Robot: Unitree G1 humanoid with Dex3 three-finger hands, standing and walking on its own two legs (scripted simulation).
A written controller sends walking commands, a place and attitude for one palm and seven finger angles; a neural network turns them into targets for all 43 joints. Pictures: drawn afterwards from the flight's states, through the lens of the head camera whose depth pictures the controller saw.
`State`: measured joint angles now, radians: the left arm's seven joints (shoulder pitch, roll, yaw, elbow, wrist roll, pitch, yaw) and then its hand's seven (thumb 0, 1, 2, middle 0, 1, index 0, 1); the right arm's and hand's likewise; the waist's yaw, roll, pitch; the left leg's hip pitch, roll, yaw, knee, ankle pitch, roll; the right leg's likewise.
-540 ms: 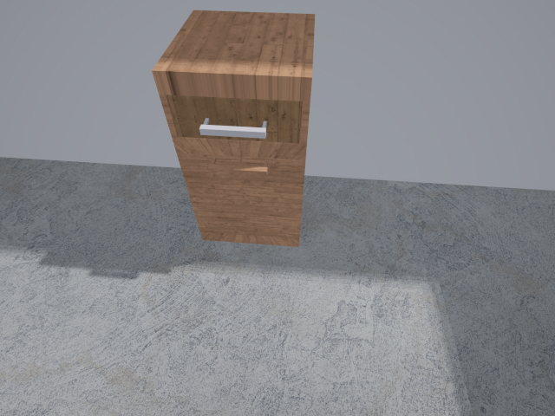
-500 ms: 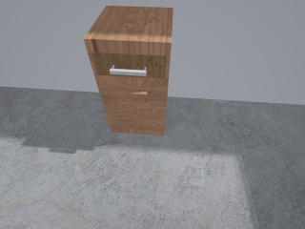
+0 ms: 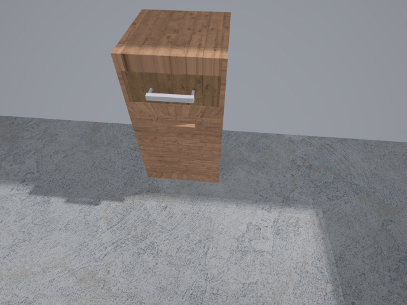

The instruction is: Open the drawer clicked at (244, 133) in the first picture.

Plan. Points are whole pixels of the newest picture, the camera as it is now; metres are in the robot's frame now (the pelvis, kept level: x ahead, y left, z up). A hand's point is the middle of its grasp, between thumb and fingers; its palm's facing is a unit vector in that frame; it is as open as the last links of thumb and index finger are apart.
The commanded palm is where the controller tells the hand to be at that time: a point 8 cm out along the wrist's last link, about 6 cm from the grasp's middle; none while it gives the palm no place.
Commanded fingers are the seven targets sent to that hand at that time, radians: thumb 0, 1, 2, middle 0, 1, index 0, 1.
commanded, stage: look at it before walking up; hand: left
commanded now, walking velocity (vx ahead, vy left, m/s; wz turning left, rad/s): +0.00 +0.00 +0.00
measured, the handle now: (170, 94) +0.89 +0.18 -0.12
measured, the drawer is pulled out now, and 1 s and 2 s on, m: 0.00 0.00 0.00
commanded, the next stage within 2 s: take the last steps up to it in 0.30 s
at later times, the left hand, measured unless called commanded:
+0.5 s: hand out of the picture -0.02 +0.16 -0.18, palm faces +0.04 -0.98 -0.19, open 7.4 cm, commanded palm none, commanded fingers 0.00 0.90 0.90 -0.20 -0.30 -0.20 -0.30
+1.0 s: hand (130, 285) +0.20 +0.19 -0.17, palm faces +0.00 -0.97 -0.26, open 7.3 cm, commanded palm none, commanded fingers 0.00 0.90 0.90 -0.20 -0.30 -0.20 -0.30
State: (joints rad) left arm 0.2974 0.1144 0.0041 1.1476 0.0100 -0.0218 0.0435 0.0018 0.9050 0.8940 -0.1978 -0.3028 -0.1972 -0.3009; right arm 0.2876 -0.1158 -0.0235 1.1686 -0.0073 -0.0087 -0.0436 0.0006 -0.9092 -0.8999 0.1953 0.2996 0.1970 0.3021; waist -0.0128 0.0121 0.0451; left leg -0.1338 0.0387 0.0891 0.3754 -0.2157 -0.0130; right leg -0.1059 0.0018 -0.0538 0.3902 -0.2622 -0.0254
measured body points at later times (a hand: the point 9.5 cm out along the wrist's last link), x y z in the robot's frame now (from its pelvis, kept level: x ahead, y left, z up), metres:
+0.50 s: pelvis +0.00 +0.00 +0.00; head +0.01 -0.01 +0.45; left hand -0.02 +0.21 -0.16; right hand -0.03 -0.21 -0.17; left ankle -0.01 +0.13 -0.74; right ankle -0.03 -0.10 -0.74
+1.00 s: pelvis +0.11 -0.01 -0.02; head +0.14 -0.04 +0.43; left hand +0.20 +0.24 -0.15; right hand -0.04 -0.19 -0.17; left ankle -0.01 +0.12 -0.74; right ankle +0.18 -0.12 -0.74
